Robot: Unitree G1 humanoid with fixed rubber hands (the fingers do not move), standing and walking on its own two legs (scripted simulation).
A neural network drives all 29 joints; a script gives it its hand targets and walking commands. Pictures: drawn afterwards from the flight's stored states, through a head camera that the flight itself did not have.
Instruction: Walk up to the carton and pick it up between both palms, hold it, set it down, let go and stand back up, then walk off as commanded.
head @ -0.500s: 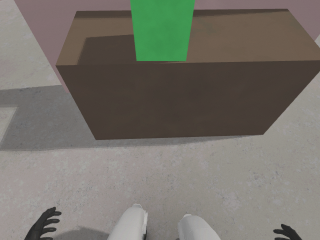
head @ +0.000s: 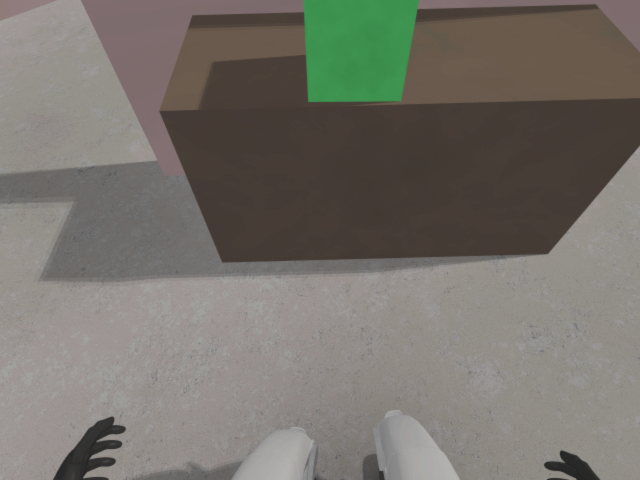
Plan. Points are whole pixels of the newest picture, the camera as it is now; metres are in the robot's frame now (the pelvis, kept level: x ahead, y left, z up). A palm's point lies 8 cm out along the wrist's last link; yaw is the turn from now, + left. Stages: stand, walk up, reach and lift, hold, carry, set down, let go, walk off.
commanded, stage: walk off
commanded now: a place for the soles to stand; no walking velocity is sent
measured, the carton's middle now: (355, 23) +0.96 -0.06 +0.05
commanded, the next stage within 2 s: stand in 0.86 s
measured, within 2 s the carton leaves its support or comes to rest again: neither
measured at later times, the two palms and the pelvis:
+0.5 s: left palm (79, 479) +0.13 +0.30 -0.06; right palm out of the picture +0.10 -0.32 -0.08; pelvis +0.01 -0.02 +0.02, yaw +0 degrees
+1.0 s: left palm (95, 462) +0.14 +0.28 -0.05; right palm out of the picture +0.11 -0.34 -0.06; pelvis +0.01 -0.03 +0.02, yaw +0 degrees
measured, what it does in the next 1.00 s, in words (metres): steps on the spot: right foot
